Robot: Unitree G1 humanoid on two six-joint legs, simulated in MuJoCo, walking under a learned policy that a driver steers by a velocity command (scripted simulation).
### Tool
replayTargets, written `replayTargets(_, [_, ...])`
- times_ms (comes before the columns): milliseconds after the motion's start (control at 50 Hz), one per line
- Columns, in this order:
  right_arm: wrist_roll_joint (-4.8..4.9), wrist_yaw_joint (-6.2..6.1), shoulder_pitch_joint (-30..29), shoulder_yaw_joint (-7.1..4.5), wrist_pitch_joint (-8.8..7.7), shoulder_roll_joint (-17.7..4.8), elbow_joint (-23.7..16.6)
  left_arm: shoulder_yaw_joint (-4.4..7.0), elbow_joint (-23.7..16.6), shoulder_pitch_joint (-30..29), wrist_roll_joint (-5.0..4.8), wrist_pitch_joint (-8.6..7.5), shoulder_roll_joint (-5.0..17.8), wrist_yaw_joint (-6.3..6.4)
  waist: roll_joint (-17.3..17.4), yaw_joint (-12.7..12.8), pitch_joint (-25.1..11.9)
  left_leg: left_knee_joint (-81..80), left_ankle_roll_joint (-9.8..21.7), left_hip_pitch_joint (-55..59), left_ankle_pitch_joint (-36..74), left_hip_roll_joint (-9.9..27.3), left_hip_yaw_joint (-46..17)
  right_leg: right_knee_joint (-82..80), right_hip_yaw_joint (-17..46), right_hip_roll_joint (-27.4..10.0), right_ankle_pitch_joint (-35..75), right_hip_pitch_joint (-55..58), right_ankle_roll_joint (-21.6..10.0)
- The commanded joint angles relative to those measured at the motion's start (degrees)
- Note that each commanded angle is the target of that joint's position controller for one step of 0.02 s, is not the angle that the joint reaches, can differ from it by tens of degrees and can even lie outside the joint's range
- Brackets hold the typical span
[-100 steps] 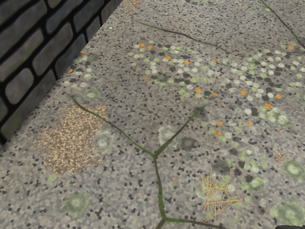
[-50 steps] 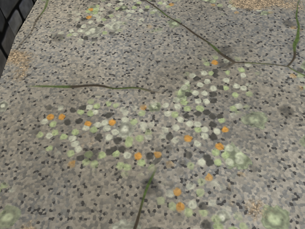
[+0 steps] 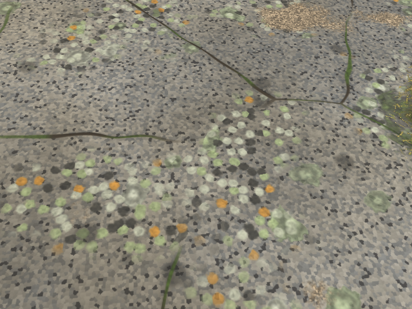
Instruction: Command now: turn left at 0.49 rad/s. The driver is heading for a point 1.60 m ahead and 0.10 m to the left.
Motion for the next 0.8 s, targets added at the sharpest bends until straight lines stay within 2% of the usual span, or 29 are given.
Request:
replayTargets(20, [-2.5,0.17,5.99,-3.1,-2.97,-13.88,-4.37,1.12,-6.47,-6.47,0.62,-1.02,5.15,0.49,11.27,-3.81,-10.02,-17.59,18.86,14.82,37.21,22.41,-32.86,27.71,9.93,5.21,-16.1,-19.27,1.5])
replayTargets(40, [-1.87,0.02,3.21,-2.66,-3.84,-12.46,-4.47,1.44,-5.76,-5.26,-0.28,-1.02,5.73,0.44,9.18,-1.82,-8.02,-17.19,15.81,13.33,32.67,19.13,-27.39,28.54,11.05,4.0,-10.64,-19.9,0.74])
replayTargets(60, [-0.7,-0.44,0.21,-2.56,-3.94,-11.36,-4.78,1.81,-4.2,-3.58,-0.2,-1.02,6.09,0.8,6.25,-0.33,-6.74,-16.89,12.4,12.85,27.52,15.65,-23.83,26.68,11.27,3.12,-5.37,-20.29,0.73])
replayTargets(80, [0.27,-0.95,-1.53,-2.0,-3.78,-9.89,-5.1,2.12,-3.68,-3.06,0.17,-0.97,6.87,1.13,6.56,0.31,-6.17,-16.82,10.66,12.68,27.32,14.35,-22.59,25.0,11.71,2.63,-1.55,-20.35,1.12])
replayTargets(100, [0.42,-1.4,-1.58,-1.54,-3.51,-9.15,-5.36,2.16,-3.11,-2.12,0.16,-1.08,6.44,1.05,7.62,0.79,-6.91,-16.98,10.14,11.5,29.14,12.73,-21.12,25.76,11.34,3.38,1.23,-17.94,1.76])
replayTargets(160, [0.05,-1.97,-0.3,-1.4,-3.17,-8.71,-6.05,1.98,-2.56,-0.7,-0.42,-1.39,5.33,0.83,7.83,0.58,-8.33,-17.18,10.38,13.34,29.34,11.29,-20.37,23.56,11.41,4.69,5.17,-17.13,3.04])
replayTargets(260, [0.14,-2.62,0.5,-1.87,-2.33,-9.83,-6.53,1.77,-3.17,-2.56,-0.4,-2.04,5.04,0.92,9.64,-0.65,-6.47,-17.44,10.41,13.76,19.93,10.37,-24.32,12.04,12.8,5.22,6.43,-17.35,4.61])
replayTargets(340, [-0.02,-2.54,-0.53,-2.2,-1.78,-10.47,-7.25,1.62,-3.19,-2.75,-0.48,-2.95,5.11,0.4,10.64,-1.07,-5.9,-16.61,10.73,10.44,16.04,9.33,-27.6,5.01,13.41,6.06,5.57,-13.21,4.66])
replayTargets(440, [0.16,-2.12,-2.4,-2.42,-1.0,-10.68,-8.36,1.58,-3.28,-1.67,-0.87,-4.44,5.69,-0.74,11.17,-1.02,-7.76,-13.27,10.95,10.08,24.15,8.86,-32.72,-1.93,13.61,7.5,3.52,-7.38,3.44])
replayTargets(500, [0.69,-2.23,-4.45,-2.05,-0.47,-9.75,-9.04,1.61,-2.3,2.05,-0.96,-5.16,5.94,-1.68,11.2,0.72,-9.63,-9.79,9.26,10.68,29.77,7.72,-33.57,-11.57,12.37,7.35,8.07,-1.07,1.93])
replayTargets(520, [1.09,-2.44,-4.91,-1.65,-0.29,-8.95,-9.07,1.56,-1.57,4.33,-0.84,-5.37,5.72,-2.01,10.39,2.12,-10.7,-9.09,7.51,8.5,22.9,5.98,-32.47,-18.84,11.24,6.85,15.14,4.7,0.89])
replayTargets(540, [0.74,-2.51,-2.97,-0.83,-0.38,-6.72,-8.53,1.58,-1.53,4.89,-0.18,-5.35,6.49,-2.0,7.15,1.88,-11.18,-6.8,4.66,3.69,9.79,3.1,-29.96,-22.48,14.51,2.68,19.68,11.42,-0.98])
replayTargets(560, [-0.86,-2.2,1.08,0.86,-0.71,-1.98,-7.29,1.07,-2.38,4.64,0.95,-5.11,7.85,-1.81,-4.83,-0.34,-12.18,4.23,1.01,-2.47,-10.3,-4.04,-20.94,-26.27,26.9,-7.99,17.91,16.82,-5.19])
replayTargets(580, [-0.28,-2.48,0.11,-0.01,-1.37,-4.77,-9.16,1.46,-1.06,6.42,2.21,-5.18,10.62,-2.08,-11.53,-0.67,-7.01,11.54,-0.99,-13.13,-19.2,-8.49,-15.4,-28.49,39.62,-13.58,6.24,13.25,-14.41])
replayTargets(600, [-0.38,-2.76,-0.47,-0.63,-2.18,-7.59,-8.28,1.14,-1.17,6.22,1.2,-5.78,9.12,-2.36,-8.56,0.64,-3.97,18.64,-2.52,-16.36,-16.44,-4.92,-15.59,-31.27,43.17,-14.62,-8.41,11.15,-17.39])
replayTargets(620, [-0.42,-2.52,-1.32,-1.26,-2.68,-9.24,-7.62,0.61,-1.13,5.15,0.01,-5.92,7.71,-2.14,-7.12,0.42,-0.95,20.69,-3.39,-18.4,-12.08,-2.95,-13.54,-32.31,40.05,-12.25,-12.39,10.41,-15.75])
replayTargets(640, [-0.89,-2.26,-1.51,-1.36,-3.02,-8.78,-6.79,0.41,-1.04,5.08,-0.85,-5.79,7.83,-1.79,-7.07,0.35,-0.45,20.78,-4.47,-19.48,-8.93,-1.38,-10.86,-32.72,37.32,-9.84,-11.57,11.51,-14.07])
replayTargets(660, [-1.01,-1.93,-2.92,-1.27,-3.63,-8.37,-6.96,0.23,-0.76,6.19,-1.4,-5.57,7.76,-1.39,-6.84,1.52,0.02,19.93,-5.3,-20.42,-5.93,-0.35,-9.62,-32.92,35.82,-8.72,-8.49,12.8,-13.54])
replayTargets(700, [-0.7,-1.23,-6.41,-0.4,-5.39,-5.28,-7.48,0.07,-0.2,9.22,-1.42,-5.33,7.81,-0.76,-5.93,3.33,-0.51,14.92,-5.84,-18.11,-2.05,-0.41,-6.44,-32.82,31.13,-5.36,-1.2,12.79,-12.79])
replayTargets(740, [-0.4,-0.78,-8.4,0.43,-6.94,-2.56,-7.84,0.29,-0.06,10.94,-1.41,-5.13,8.21,-0.33,-6.68,4.12,-1.44,6.28,-5.94,-12.87,-0.8,-1.47,-4.62,-31.63,27.66,-2.98,4.27,11.3,-12.56])
replayTargets(760, [-0.22,-0.56,-8.85,0.67,-7.49,-1.77,-7.87,0.46,-0.17,11.43,-1.45,-4.98,8.74,-0.26,-7.28,4.17,-1.79,2.12,-5.85,-9.39,-0.97,-2.2,-4.06,-31.09,26.94,-2.36,5.3,9.64,-12.64])
replayTargets(800, [0.56,-0.16,-8.59,0.4,-8.22,-2.46,-7.72,0.82,-0.49,12.67,-1.59,-4.65,9.97,-0.47,-8.07,3.82,-2.25,-4.04,-5.46,-3.77,-0.89,-3.26,-3.67,-30.12,28.54,-2.86,4.16,6.96,-13.48])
